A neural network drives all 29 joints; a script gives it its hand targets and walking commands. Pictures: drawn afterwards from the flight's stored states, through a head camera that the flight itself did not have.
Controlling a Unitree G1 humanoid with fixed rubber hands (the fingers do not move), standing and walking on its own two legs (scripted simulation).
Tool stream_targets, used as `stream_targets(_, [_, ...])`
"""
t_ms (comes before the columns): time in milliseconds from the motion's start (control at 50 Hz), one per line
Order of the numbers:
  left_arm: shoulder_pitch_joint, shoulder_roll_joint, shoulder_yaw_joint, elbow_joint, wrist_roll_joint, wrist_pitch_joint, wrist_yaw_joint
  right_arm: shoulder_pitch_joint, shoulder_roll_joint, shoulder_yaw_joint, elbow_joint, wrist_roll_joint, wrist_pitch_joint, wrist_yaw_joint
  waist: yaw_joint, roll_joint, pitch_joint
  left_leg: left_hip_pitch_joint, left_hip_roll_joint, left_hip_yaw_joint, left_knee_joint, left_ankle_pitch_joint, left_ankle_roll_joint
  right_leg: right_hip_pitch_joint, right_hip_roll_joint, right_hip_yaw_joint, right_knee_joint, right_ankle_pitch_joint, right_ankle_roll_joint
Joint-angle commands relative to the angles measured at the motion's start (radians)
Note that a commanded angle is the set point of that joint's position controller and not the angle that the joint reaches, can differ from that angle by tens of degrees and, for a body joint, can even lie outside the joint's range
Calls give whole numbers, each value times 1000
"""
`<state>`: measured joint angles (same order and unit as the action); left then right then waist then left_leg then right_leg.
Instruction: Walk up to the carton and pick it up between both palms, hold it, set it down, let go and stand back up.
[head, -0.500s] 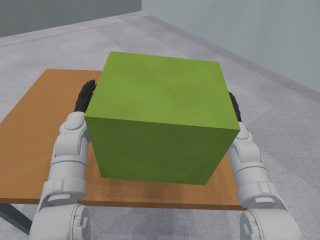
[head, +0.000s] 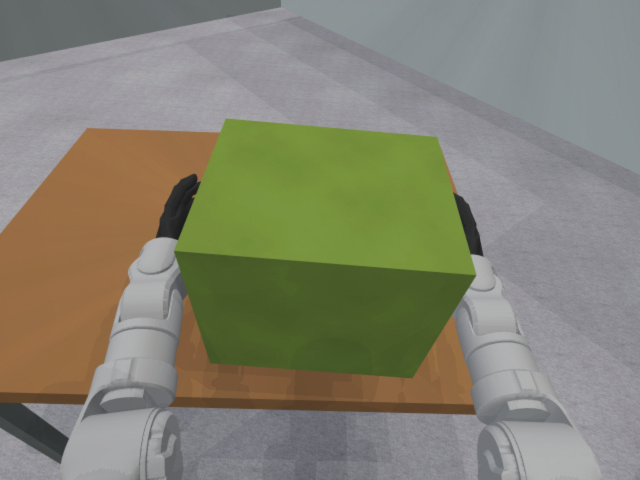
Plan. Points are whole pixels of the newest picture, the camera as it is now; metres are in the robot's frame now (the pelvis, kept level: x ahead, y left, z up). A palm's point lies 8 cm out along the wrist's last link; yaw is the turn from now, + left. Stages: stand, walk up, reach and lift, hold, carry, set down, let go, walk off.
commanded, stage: set down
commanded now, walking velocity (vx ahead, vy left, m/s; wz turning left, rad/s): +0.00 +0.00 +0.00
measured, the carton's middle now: (321, 252) +0.39 -0.01 +0.09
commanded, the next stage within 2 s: none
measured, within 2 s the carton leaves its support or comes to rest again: rests again in 1.94 s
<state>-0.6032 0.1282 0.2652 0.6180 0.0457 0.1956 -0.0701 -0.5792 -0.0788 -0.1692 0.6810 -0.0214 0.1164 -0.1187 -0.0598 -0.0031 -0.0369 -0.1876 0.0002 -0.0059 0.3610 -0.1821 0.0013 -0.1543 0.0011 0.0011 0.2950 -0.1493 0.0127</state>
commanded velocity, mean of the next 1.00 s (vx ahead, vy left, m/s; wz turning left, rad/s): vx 0.00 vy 0.00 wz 0.00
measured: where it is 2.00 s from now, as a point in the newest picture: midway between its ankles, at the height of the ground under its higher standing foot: outside the picture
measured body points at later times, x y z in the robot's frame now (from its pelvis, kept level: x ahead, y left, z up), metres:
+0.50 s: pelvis +0.01 +0.00 +0.00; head +0.02 +0.01 +0.45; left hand +0.42 +0.16 +0.09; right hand +0.38 -0.21 +0.08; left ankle +0.00 +0.11 -0.75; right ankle +0.00 -0.13 -0.75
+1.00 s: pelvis +0.02 +0.00 +0.00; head +0.03 +0.01 +0.45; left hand +0.43 +0.16 +0.07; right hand +0.38 -0.21 +0.06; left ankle +0.00 +0.11 -0.75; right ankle +0.00 -0.13 -0.75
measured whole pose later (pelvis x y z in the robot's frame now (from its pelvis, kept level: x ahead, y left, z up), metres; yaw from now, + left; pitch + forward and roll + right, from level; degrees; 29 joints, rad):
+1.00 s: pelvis +0.02 +0.00 +0.00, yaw +0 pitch +2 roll -1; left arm -0.60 0.13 0.27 0.88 0.05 -0.05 -0.08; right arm -0.55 -0.04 -0.27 0.85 -0.13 -0.07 -0.09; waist -0.08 0.00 -0.03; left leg -0.19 0.00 -0.01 0.36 -0.21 0.00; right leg -0.15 0.00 0.00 0.29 -0.18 0.02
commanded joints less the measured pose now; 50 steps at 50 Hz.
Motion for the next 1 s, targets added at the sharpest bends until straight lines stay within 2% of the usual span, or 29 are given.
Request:
stream_targets(0, [-640, -571, -337, -5, 51, -122, -141, -596, 566, 188, -191, -70, -153, 131, -91, -5, -435, 197, -32, 8, -48, 250, -59, 185, 37, -64, -28, 269, 24])
stream_targets(60, [-651, -564, -324, 18, 55, -140, -142, -594, 570, 172, -175, -85, -163, 133, -91, -6, -428, 187, -31, 9, -53, 231, -58, 183, 35, -65, -26, 262, 27])
stream_targets(220, [-703, -573, -342, 47, 44, -207, -129, -596, 598, 169, -157, -106, -205, 133, -104, 6, -487, 184, -29, 4, -28, 284, -68, 169, 33, -65, -8, 326, 31])
stream_targets(380, [-686, -541, -303, 110, 69, -229, -140, -548, 599, 138, -98, -126, -211, 130, -104, -6, -433, 157, -27, 10, -39, 273, -62, 174, 29, -61, -7, 343, 39])
stream_targets(560, [-706, -547, -316, 127, 69, -278, -135, -548, 618, 142, -91, -133, -250, 129, -110, 2, -488, 146, -25, 6, -9, 354, -73, 170, 30, -61, 19, 451, 44])
stream_targets(840, [-690, -537, -291, 193, 95, -325, -137, -519, 616, 103, -32, -162, -298, 129, -114, 2, -465, 117, -21, 10, 4, 376, -77, 157, 28, -64, 35, 494, 46])
stream_targets(980, [-698, -528, -268, 239, 113, -357, -135, -521, 620, 78, 7, -188, -328, 133, -111, -3, -440, 85, -19, 14, -3, 336, -73, 151, 24, -64, 35, 462, 46])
